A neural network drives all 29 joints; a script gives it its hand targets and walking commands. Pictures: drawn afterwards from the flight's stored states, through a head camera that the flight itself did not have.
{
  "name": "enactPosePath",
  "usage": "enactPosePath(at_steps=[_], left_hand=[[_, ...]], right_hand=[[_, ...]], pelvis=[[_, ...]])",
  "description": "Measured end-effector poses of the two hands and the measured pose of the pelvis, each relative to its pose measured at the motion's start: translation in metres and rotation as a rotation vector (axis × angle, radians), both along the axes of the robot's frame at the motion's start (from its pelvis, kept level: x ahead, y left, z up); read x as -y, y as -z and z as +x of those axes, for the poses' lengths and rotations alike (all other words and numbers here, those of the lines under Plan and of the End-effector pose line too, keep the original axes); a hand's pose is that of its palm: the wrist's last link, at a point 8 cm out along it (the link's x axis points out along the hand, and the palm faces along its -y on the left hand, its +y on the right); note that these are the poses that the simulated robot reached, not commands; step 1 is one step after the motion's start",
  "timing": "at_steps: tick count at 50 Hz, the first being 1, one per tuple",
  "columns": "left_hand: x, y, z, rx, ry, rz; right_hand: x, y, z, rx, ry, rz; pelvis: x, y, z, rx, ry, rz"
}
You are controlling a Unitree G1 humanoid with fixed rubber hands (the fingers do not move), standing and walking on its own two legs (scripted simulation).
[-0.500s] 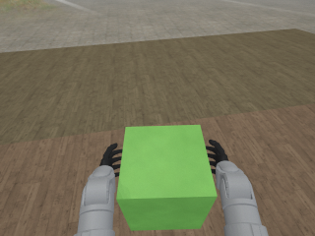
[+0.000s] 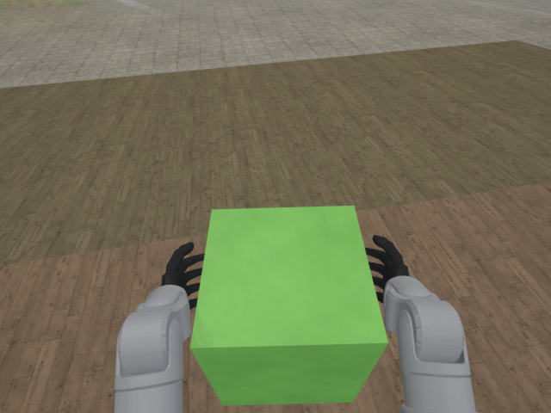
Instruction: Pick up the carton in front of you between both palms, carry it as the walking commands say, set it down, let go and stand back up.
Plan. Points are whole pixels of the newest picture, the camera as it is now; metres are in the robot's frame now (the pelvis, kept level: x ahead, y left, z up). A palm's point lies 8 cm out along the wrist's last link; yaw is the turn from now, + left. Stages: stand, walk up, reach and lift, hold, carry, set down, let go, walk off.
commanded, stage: carry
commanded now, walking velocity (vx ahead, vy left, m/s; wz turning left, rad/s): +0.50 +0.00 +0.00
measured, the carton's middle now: (285, 310) +0.28 +0.00 +0.01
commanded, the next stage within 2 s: none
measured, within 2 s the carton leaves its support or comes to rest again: neither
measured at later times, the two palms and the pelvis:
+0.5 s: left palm (178, 180) +0.55 +0.20 +0.06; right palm (325, 169) +0.56 -0.10 +0.06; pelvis +0.29 +0.05 -0.02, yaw +0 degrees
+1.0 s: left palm (205, 103) +0.88 +0.18 +0.06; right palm (313, 98) +0.90 -0.11 +0.06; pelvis +0.63 +0.02 -0.02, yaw +4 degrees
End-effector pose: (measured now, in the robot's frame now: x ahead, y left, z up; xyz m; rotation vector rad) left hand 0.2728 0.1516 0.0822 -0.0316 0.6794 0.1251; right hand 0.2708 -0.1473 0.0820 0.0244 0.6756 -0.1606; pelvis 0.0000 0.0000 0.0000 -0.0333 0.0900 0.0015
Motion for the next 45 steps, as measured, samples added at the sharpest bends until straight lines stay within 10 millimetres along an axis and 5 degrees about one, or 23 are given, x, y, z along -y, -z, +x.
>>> enactPosePath(at_steps=[6,13,18,23,30,38,45], left_hand=[[0.017,0.004,0.046,-0.003,-0.009,-0.002],[-0.003,-0.006,0.107,-0.05,-0.085,-0.014],[-0.024,-0.006,0.176,-0.029,-0.099,-0.025],[-0.047,0.017,0.256,-0.011,-0.078,-0.048],[-0.051,0.025,0.339,-0.121,-0.012,-0.046],[-0.051,0.003,0.44,-0.031,-0.01,-0.034],[-0.04,0.005,0.543,0.024,-0.057,-0.007]], right_hand=[[0.017,0.004,0.048,-0.003,0.015,0.032],[-0.004,-0.007,0.13,-0.05,-0.045,0.036],[-0.025,-0.006,0.2,-0.029,-0.051,0.037],[-0.047,0.011,0.273,-0.011,-0.029,0.017],[-0.051,0.019,0.336,-0.119,0.033,0.006],[-0.05,-0.005,0.441,-0.03,0.021,0.008],[-0.04,0.007,0.557,0.023,-0.029,0.032]], pelvis=[[0.013,0.01,0.056,-0.005,-0.043,0.007],[0.008,-0.002,0.127,-0.014,-0.041,0.042],[-0.011,0.005,0.192,-0.007,-0.039,0.043],[-0.038,0.028,0.265,0.019,-0.014,0.056],[-0.057,0.003,0.339,0.004,0.011,0.017],[-0.055,-0.005,0.444,0.002,-0.008,0.001],[-0.035,0.021,0.56,0.028,-0.034,0.025]])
